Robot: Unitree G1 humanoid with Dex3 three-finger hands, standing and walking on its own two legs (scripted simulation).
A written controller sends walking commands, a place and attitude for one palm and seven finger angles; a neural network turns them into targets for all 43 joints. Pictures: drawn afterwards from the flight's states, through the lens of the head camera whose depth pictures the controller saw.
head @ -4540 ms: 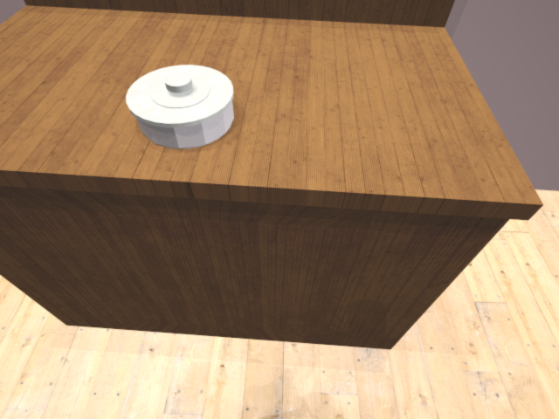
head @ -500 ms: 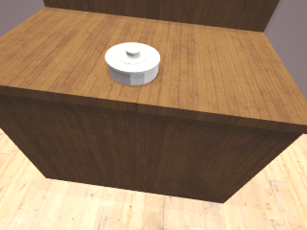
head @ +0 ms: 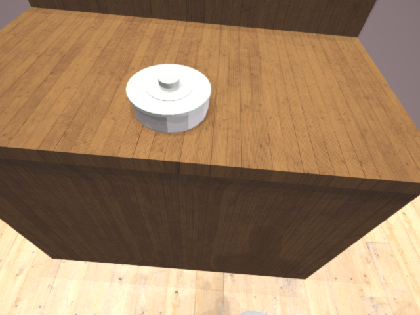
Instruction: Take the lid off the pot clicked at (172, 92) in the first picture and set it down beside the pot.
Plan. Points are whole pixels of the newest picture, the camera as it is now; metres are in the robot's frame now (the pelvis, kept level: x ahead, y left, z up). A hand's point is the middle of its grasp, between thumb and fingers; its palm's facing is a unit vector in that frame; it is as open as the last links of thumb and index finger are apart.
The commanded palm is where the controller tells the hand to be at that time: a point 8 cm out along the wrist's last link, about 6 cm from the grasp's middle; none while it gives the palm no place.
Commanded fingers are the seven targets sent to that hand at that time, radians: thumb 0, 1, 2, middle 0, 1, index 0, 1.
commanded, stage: shuffle to correct the standing spot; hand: left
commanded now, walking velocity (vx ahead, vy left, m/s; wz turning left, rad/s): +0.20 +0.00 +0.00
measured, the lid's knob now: (168, 79) +0.55 +0.12 +0.15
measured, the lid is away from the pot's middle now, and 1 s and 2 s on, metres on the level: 0.00 0.00 0.00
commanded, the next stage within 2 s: come to a stop and stand still in 0.08 s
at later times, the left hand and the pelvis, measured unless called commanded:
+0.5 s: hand (161, 291) +0.20 +0.11 -0.16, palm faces +0.04 -0.98 -0.20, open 7.3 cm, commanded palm none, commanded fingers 0.00 0.90 0.90 -0.20 -0.30 -0.20 -0.30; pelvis +0.07 -0.05 +0.00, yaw +1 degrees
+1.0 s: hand out of the picture +0.03 +0.21 -0.18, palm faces +0.11 -0.98 -0.15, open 7.4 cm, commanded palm none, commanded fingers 0.00 0.90 0.90 -0.20 -0.30 -0.20 -0.30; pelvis +0.03 +0.01 +0.01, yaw +2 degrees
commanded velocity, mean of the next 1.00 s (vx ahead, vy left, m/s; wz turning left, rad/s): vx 0.02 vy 0.01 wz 0.00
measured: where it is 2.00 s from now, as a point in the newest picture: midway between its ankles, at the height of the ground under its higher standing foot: outside the picture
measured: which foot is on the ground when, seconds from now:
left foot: down 0.00-0.32, up 0.34-0.78, down 0.80-1.00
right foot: up 0.00-0.30, down 0.32-0.80, up 0.82-1.00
